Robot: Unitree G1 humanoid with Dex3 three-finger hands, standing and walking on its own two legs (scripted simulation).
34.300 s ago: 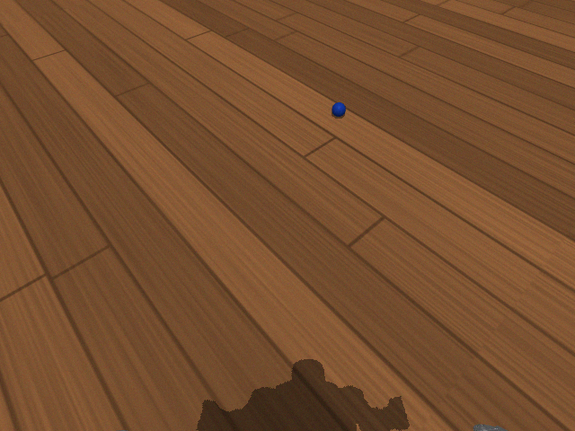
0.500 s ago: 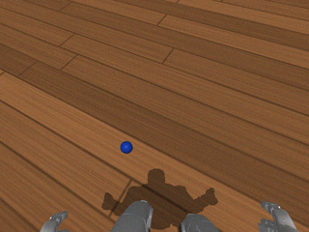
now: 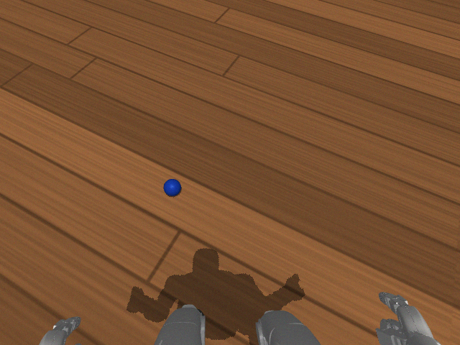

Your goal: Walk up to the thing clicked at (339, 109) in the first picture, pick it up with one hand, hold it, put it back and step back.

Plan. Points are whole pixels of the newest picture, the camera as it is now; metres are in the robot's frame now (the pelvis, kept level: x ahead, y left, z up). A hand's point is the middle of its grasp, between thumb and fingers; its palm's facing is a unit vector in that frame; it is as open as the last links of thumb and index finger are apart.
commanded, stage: step back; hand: left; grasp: from above
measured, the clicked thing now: (172, 187) +0.74 +0.27 -0.72
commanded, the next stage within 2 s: stand in 1.84 s
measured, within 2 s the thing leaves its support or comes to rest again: neither
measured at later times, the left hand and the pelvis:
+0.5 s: hand out of the picture -0.06 +0.25 -0.15, palm faces +0.06 -0.91 -0.41, open 7.4 cm; pelvis -0.17 -0.03 -0.01, yaw +5 degrees
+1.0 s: hand out of the picture -0.26 +0.21 -0.13, palm faces +0.09 -0.90 -0.43, open 7.4 cm; pelvis -0.28 -0.07 +0.00, yaw +5 degrees
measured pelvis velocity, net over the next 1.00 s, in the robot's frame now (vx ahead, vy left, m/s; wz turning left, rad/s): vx -0.28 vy -0.07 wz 0.08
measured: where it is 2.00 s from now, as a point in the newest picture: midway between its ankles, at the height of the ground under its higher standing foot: outside the picture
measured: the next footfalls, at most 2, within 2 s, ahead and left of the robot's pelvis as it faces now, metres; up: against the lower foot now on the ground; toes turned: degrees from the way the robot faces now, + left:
right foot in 0.08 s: -0.03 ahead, -0.14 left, +0.00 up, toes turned +2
left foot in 0.42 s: -0.12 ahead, +0.09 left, +0.00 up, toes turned +3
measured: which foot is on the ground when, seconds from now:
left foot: down 0.00-0.10, up 0.12-0.40, down 0.42-0.76, up 0.78-1.00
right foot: up 0.00-0.06, down 0.08-0.44, up 0.46-0.70, down 0.72-1.00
